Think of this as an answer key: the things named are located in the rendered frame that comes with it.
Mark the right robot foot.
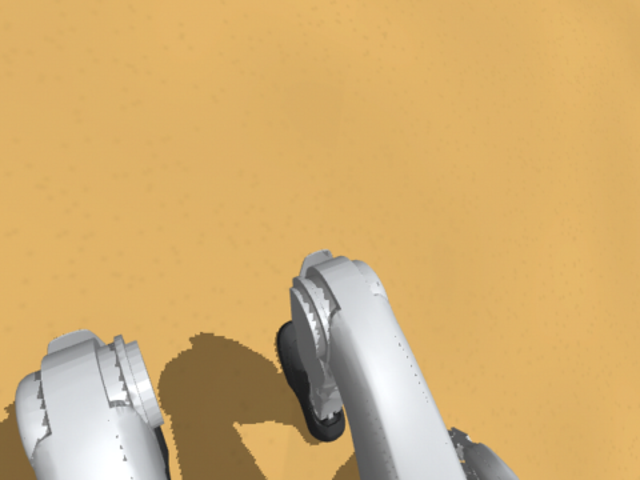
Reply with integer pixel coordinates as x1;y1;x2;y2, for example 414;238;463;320
277;320;345;442

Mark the right robot hand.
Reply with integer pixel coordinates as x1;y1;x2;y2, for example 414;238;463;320
447;427;520;480

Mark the left robot foot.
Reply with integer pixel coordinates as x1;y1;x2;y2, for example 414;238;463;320
154;426;171;480

